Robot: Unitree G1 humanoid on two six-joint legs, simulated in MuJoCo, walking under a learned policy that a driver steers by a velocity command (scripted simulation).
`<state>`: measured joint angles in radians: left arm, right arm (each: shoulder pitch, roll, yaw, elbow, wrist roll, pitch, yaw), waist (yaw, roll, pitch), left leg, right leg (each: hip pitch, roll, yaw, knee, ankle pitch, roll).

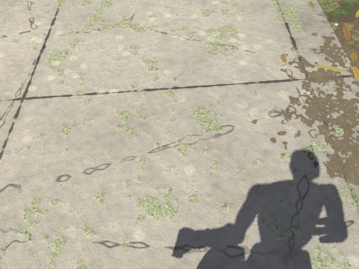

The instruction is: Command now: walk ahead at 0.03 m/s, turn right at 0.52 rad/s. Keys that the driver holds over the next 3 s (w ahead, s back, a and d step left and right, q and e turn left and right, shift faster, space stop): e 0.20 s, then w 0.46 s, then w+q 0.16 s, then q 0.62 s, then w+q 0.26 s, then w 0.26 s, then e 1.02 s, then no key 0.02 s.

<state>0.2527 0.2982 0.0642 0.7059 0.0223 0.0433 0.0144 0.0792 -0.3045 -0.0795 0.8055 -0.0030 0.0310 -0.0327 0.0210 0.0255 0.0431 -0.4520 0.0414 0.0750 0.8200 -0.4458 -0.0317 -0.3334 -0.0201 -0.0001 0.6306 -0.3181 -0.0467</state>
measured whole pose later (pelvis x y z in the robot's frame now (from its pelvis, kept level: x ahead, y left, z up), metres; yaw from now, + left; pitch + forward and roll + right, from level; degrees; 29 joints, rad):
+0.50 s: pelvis +0.06 +0.02 +0.01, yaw -12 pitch +1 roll +0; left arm 0.25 0.29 0.04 0.68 -0.02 -0.01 0.02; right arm 0.26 -0.27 -0.06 0.87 0.00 -0.08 0.02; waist -0.02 -0.04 -0.03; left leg -0.18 -0.02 -0.01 0.46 -0.31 0.03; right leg -0.42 0.08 0.12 0.90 -0.44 -0.04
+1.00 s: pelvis +0.25 -0.09 +0.01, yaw -5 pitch +1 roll +0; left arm 0.17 0.25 0.05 0.68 0.02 -0.08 -0.02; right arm 0.29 -0.32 -0.07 0.83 0.03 -0.02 -0.02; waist -0.02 0.03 0.06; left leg -0.49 0.05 -0.04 1.15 -0.40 -0.03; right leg -0.28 -0.01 -0.10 0.42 -0.17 -0.03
